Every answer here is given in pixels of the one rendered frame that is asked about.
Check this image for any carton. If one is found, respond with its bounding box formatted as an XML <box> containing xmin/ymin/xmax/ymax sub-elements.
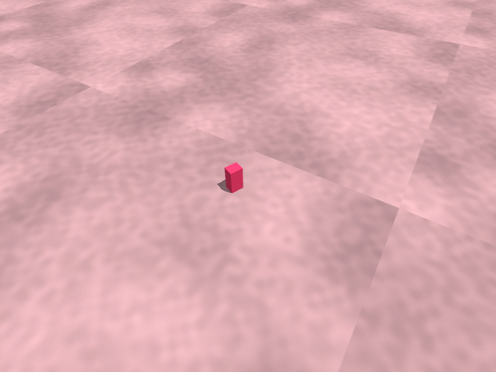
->
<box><xmin>225</xmin><ymin>162</ymin><xmax>243</xmax><ymax>193</ymax></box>

